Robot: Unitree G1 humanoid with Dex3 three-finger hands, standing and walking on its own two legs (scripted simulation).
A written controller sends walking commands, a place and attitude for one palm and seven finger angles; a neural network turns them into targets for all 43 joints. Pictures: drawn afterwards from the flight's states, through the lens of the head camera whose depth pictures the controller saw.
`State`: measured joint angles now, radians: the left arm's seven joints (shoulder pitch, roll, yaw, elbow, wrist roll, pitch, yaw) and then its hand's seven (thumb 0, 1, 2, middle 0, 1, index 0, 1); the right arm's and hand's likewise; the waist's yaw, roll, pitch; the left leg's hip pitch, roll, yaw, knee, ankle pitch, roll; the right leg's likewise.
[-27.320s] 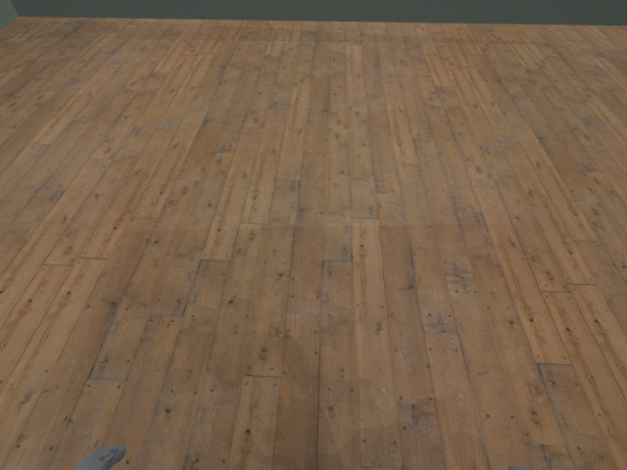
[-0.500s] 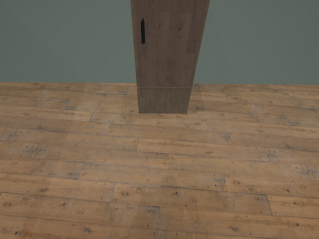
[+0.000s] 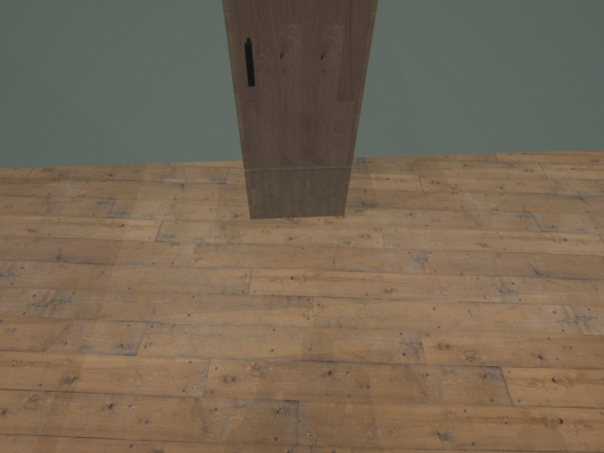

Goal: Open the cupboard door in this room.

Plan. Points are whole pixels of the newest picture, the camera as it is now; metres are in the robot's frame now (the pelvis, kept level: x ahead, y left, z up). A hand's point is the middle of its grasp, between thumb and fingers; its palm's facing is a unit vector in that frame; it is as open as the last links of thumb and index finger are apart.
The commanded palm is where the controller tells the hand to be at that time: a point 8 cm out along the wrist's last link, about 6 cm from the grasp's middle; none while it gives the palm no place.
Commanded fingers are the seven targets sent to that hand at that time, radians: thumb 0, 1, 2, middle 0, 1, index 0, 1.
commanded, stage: stand and wait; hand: left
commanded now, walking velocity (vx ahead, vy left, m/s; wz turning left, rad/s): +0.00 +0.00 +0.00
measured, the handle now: (250, 62) +1.13 +0.22 -0.03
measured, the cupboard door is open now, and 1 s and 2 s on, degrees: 0 0 0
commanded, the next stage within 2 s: look at it before walking up in 0.14 s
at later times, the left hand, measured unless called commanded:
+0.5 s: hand out of the picture -0.02 +0.16 -0.18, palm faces +0.05 -0.99 -0.15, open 7.4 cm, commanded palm none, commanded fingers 0.00 0.90 0.90 -0.20 -0.30 -0.20 -0.30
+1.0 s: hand out of the picture +0.00 +0.18 -0.18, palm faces +0.01 -0.98 -0.19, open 7.4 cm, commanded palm none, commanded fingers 0.00 0.90 0.90 -0.20 -0.30 -0.20 -0.30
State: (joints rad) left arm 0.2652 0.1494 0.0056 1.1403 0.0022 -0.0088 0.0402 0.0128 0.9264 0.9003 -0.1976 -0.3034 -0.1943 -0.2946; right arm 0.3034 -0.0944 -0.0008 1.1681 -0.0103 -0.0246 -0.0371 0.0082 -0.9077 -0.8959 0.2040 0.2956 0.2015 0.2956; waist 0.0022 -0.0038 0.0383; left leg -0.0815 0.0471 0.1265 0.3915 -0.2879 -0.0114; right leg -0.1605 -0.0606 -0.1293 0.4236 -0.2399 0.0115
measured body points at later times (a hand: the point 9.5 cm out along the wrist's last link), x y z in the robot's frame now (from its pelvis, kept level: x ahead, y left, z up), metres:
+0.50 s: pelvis +0.00 +0.00 +0.00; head +0.01 +0.01 +0.45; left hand -0.02 +0.21 -0.17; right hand -0.01 -0.21 -0.16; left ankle -0.05 +0.11 -0.74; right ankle -0.01 -0.12 -0.74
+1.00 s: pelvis +0.00 +0.00 +0.00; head +0.00 +0.00 +0.45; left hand +0.00 +0.23 -0.16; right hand -0.01 -0.23 -0.16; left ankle -0.05 +0.11 -0.74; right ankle -0.01 -0.12 -0.74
